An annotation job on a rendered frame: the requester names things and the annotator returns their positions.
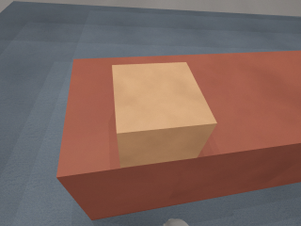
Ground carton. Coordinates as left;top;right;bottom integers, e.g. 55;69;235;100
112;62;217;168

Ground pedestal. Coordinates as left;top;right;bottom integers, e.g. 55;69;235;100
56;50;301;220

